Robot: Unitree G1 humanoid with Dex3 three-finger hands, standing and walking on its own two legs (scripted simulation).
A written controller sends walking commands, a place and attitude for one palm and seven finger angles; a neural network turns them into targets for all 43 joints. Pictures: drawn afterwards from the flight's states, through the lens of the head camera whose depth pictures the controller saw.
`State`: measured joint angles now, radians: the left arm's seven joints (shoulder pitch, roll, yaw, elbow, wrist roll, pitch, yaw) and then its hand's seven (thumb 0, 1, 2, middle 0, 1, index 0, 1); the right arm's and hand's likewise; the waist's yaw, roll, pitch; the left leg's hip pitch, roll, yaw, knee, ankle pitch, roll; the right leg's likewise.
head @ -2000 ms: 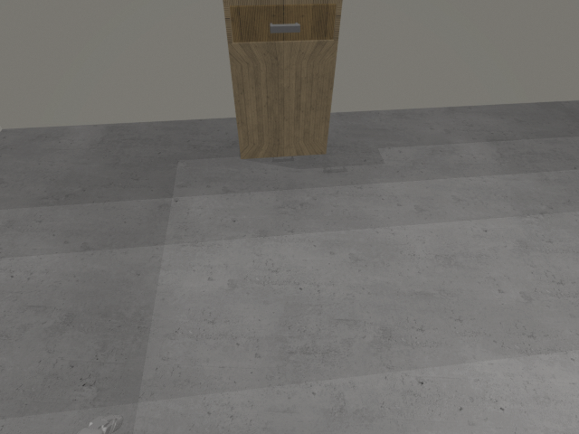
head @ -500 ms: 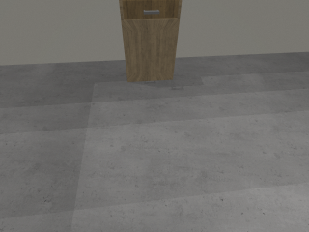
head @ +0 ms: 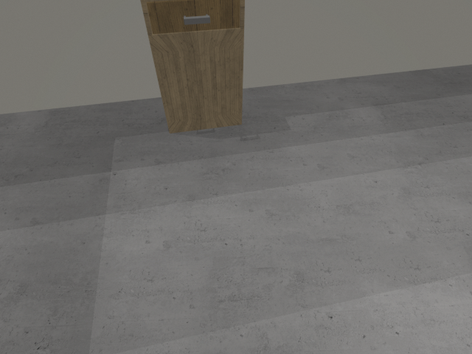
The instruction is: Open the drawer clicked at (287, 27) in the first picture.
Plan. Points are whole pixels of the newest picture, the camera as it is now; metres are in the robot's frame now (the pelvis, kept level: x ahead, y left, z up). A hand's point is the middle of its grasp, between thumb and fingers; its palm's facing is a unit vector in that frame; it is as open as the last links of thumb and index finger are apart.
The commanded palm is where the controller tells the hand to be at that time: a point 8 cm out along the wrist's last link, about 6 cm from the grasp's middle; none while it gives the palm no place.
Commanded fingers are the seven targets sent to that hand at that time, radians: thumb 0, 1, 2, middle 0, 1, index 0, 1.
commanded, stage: walk to a spot facing it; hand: left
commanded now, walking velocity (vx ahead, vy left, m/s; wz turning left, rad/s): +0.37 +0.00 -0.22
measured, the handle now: (196, 18) +1.54 +0.33 -0.05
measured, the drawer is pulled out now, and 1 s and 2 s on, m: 0.00 0.00 0.00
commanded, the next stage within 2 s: turn to face it in 1.70 s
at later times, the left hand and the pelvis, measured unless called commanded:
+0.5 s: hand (138, 298) +0.25 +0.24 -0.17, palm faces -0.09 -0.98 -0.16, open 7.3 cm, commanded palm none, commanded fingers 0.00 0.90 0.90 -0.20 -0.30 -0.20 -0.30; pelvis +0.21 +0.06 +0.01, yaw -9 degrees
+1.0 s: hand (224, 188) +0.58 +0.09 -0.17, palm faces -0.32 -0.94 -0.13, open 7.3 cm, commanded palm none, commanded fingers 0.00 0.90 0.90 -0.20 -0.30 -0.20 -0.30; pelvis +0.42 -0.03 -0.01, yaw -15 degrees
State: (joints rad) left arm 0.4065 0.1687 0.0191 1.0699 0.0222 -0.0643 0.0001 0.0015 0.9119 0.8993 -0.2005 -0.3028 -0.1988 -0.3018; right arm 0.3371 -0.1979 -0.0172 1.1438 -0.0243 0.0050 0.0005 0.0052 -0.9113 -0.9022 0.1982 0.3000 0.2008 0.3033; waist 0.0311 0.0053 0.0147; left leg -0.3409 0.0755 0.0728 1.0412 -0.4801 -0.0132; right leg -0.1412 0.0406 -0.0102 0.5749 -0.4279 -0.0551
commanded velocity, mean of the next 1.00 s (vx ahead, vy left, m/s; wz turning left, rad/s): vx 0.38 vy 0.00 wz -0.16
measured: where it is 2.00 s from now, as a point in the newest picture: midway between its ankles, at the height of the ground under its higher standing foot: (270, 230)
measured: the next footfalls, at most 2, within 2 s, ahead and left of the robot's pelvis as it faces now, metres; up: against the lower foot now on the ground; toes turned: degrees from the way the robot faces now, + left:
left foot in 0.30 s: +0.30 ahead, +0.12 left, +0.00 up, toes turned +2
right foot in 0.96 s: +0.50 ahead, -0.14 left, +0.00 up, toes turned -24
